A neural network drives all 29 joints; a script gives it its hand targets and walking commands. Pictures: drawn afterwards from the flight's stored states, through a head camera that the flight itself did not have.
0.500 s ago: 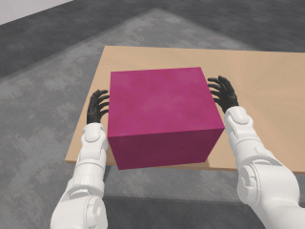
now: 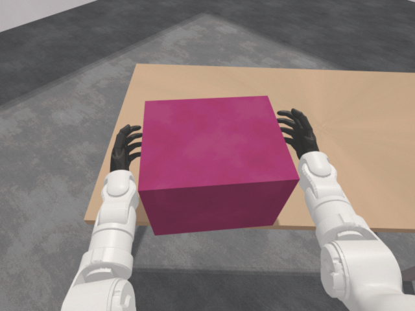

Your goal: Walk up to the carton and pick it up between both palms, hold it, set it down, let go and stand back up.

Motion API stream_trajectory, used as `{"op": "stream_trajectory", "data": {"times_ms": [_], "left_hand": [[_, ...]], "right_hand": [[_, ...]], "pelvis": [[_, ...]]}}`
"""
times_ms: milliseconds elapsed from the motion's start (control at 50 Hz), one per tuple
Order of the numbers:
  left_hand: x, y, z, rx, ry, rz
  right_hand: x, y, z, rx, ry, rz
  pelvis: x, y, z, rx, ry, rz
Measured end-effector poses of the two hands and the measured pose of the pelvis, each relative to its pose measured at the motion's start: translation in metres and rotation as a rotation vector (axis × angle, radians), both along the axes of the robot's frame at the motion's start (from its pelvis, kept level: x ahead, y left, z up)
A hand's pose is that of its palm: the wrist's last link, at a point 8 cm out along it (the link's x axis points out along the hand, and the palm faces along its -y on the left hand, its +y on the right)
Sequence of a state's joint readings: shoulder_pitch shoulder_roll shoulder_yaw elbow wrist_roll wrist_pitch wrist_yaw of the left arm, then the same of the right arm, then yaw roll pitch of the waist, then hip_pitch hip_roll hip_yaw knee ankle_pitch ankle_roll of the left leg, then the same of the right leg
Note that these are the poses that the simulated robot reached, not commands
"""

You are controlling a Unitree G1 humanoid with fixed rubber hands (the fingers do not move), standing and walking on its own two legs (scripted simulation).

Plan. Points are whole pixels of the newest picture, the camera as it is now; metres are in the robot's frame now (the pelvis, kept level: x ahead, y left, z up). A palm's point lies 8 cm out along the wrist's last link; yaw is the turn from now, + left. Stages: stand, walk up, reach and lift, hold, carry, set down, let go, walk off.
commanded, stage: reach and lift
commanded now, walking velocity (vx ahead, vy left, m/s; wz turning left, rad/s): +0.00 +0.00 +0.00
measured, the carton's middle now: (211, 165) +0.41 +0.04 +0.00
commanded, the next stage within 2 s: none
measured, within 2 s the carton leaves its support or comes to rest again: leaves its support in 0.16 s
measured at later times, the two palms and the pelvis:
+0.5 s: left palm (108, 157) +0.33 +0.22 +0.11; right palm (316, 151) +0.37 -0.14 +0.13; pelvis -0.02 +0.01 +0.00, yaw +1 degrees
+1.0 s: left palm (104, 143) +0.33 +0.22 +0.14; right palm (325, 146) +0.36 -0.15 +0.16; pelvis -0.02 +0.02 +0.00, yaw +1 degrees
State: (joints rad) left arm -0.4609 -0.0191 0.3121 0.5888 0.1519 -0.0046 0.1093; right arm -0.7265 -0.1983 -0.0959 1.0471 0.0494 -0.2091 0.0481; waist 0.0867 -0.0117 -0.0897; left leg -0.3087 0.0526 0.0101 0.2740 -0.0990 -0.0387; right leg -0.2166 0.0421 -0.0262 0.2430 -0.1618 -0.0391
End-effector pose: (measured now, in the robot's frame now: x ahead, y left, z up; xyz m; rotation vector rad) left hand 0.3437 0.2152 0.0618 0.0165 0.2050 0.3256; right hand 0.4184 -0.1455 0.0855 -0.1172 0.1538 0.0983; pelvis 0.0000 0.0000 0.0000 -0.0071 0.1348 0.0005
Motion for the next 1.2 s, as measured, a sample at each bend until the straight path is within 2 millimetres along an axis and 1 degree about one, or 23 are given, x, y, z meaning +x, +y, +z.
{"op": "stream_trajectory", "data": {"times_ms": [100,180,340,400,460,560,600,680,820,920,1060,1200], "left_hand": [[-0.007,0.001,0.003,0.002,0.016,-0.008],[-0.012,0.002,0.01,0.004,0.016,-0.017],[-0.016,0.003,0.042,0.015,-0.02,-0.039],[-0.017,0.005,0.05,0.013,-0.022,-0.05],[-0.018,0.006,0.052,0.008,-0.009,-0.065],[-0.019,0.007,0.046,0.011,0.024,-0.091],[-0.018,0.007,0.048,0.019,0.017,-0.096],[-0.016,0.005,0.057,0.038,-0.01,-0.106],[-0.012,0.003,0.072,0.054,-0.004,-0.122],[-0.012,0.004,0.081,0.06,-0.02,-0.13],[-0.014,0.008,0.084,0.053,-0.004,-0.142],[-0.015,0.004,0.093,0.059,-0.015,-0.169]], "right_hand": [[-0.009,0.001,0.001,0.003,0.009,-0.012],[-0.019,0.0,0.007,0.007,0.007,-0.022],[-0.031,-0.001,0.034,0.035,-0.027,-0.048],[-0.036,0.001,0.044,0.038,-0.033,-0.059],[-0.042,0.001,0.047,0.037,-0.023,-0.076],[-0.05,0.0,0.041,0.027,0.002,-0.1],[-0.053,0.0,0.04,0.034,-0.007,-0.106],[-0.055,-0.001,0.047,0.048,-0.035,-0.116],[-0.056,-0.005,0.055,0.059,-0.033,-0.133],[-0.058,-0.003,0.069,0.066,-0.061,-0.14],[-0.062,0.0,0.077,0.067,-0.056,-0.153],[-0.069,-0.003,0.084,0.081,-0.075,-0.167]], "pelvis": [[-0.003,0.001,0.0,-0.001,-0.018,0.007],[-0.007,0.003,0.0,-0.002,-0.033,0.011],[-0.016,0.007,0.001,0.002,-0.08,0.011],[-0.02,0.007,0.001,0.004,-0.106,0.011],[-0.023,0.008,0.001,0.007,-0.121,0.013],[-0.027,0.011,0.001,0.008,-0.138,0.011],[-0.027,0.013,0.001,0.007,-0.135,0.01],[-0.027,0.017,0.001,0.004,-0.137,0.008],[-0.024,0.023,0.001,0.005,-0.16,0.006],[-0.021,0.024,0.001,0.004,-0.182,0.011],[-0.017,0.024,0.001,0.007,-0.209,0.017],[-0.016,0.025,0.0,0.005,-0.231,0.017]]}}
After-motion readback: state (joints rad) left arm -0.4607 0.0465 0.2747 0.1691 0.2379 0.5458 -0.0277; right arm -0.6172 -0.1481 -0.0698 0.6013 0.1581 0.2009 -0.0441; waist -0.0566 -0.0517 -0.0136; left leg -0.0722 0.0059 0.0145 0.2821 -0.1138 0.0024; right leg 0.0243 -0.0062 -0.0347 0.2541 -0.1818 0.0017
